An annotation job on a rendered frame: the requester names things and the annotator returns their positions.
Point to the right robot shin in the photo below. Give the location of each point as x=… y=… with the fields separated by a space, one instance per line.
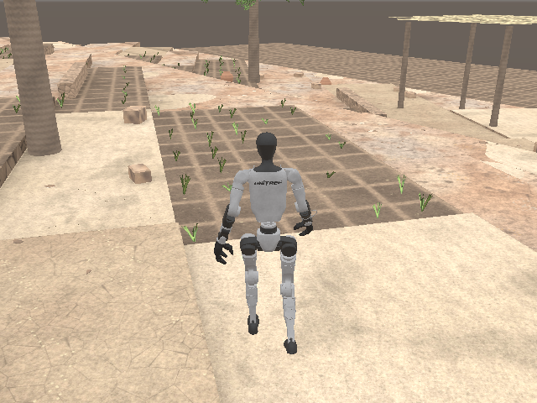
x=289 y=313

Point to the robot left forearm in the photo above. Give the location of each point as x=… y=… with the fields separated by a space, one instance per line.
x=226 y=227

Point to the left robot hand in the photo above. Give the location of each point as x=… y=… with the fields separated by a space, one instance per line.
x=219 y=253

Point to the right robot hand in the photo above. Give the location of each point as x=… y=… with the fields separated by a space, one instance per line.
x=300 y=225

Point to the robot left upper arm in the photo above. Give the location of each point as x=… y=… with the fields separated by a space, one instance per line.
x=240 y=178

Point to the robot right upper arm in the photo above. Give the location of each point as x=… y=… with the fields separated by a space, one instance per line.
x=298 y=189

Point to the robot right forearm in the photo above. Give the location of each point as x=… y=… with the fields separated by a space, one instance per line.
x=306 y=216

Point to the left robot foot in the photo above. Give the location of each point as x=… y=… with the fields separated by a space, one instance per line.
x=253 y=327

